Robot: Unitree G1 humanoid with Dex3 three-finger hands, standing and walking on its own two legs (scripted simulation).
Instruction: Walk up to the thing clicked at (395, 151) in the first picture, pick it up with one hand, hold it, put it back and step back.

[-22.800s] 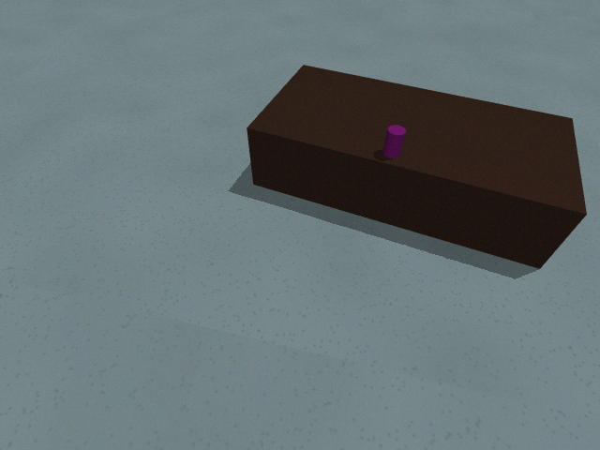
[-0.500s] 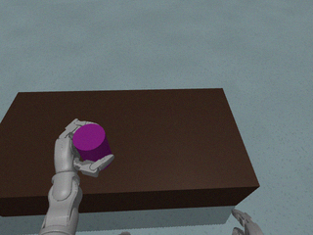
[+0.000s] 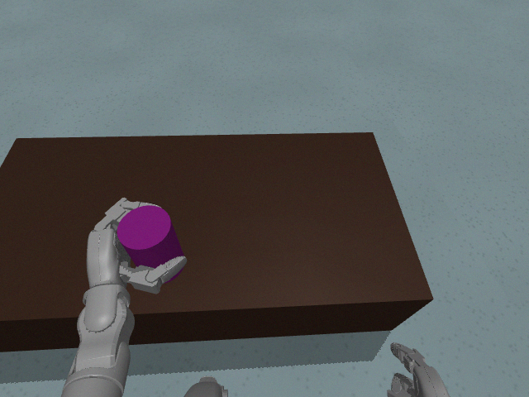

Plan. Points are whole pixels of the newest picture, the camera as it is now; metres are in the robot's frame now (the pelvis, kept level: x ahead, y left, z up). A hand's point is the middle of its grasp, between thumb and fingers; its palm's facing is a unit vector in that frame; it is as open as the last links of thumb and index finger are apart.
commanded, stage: crouch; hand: left
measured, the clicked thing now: (154, 246) +0.33 +0.17 +0.03
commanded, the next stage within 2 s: lower in 1.12 s
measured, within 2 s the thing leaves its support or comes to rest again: neither
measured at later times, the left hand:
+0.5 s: hand (158, 251) +0.41 +0.22 -0.13, palm faces +0.23 -0.97 -0.01, open 10.1 cm
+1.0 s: hand (161, 259) +0.42 +0.23 -0.21, palm faces +0.24 -0.97 -0.01, open 10.2 cm
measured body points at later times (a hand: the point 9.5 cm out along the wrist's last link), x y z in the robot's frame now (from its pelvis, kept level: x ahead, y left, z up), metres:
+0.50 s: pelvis -0.02 +0.01 -0.12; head +0.13 +0.03 +0.31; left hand +0.39 +0.27 -0.13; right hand +0.07 -0.24 -0.25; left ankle +0.05 +0.14 -0.70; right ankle -0.03 -0.13 -0.70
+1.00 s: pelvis -0.05 +0.01 -0.19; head +0.13 +0.04 +0.22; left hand +0.41 +0.28 -0.20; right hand +0.04 -0.25 -0.31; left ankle +0.05 +0.14 -0.70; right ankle -0.03 -0.13 -0.70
